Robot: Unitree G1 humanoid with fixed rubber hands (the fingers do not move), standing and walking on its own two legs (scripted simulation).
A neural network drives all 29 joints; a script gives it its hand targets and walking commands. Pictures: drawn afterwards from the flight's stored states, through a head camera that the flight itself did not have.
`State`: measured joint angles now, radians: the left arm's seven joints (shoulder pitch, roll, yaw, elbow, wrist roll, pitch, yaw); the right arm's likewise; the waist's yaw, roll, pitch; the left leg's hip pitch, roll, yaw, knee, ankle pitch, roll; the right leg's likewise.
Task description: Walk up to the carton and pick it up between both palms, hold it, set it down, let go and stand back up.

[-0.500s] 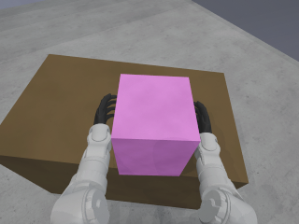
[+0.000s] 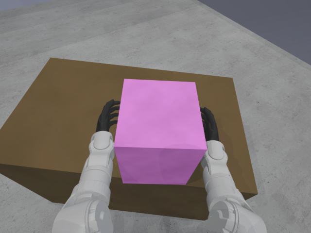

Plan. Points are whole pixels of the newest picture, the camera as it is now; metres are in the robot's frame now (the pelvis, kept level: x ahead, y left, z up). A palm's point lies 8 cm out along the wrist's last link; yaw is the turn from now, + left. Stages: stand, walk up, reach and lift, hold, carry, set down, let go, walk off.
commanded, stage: reach and lift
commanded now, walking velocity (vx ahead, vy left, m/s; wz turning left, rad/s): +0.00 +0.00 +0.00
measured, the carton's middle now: (157, 135) +0.39 -0.01 -0.02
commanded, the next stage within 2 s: none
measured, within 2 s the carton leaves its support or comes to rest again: leaves its support in 0.74 s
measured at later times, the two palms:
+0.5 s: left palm (105, 128) +0.38 +0.13 +0.02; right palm (210, 136) +0.37 -0.16 +0.02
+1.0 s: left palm (105, 125) +0.38 +0.13 +0.04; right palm (212, 131) +0.37 -0.16 +0.04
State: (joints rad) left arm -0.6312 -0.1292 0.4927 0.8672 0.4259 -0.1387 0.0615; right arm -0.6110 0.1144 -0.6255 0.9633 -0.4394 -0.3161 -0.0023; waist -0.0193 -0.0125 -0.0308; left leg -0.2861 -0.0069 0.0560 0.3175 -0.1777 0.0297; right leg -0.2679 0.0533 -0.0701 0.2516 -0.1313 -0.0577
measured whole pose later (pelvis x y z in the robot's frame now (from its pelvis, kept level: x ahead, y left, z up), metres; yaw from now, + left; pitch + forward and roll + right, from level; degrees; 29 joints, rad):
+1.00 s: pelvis +0.00 -0.01 +0.00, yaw +0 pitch +9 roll -1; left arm -0.64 -0.10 0.41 0.85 0.37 -0.10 0.09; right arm -0.62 0.05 -0.43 1.02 -0.29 -0.34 -0.08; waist -0.02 -0.02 -0.06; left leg -0.29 0.01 0.06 0.29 -0.15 0.02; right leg -0.26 0.06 -0.08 0.20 -0.10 -0.07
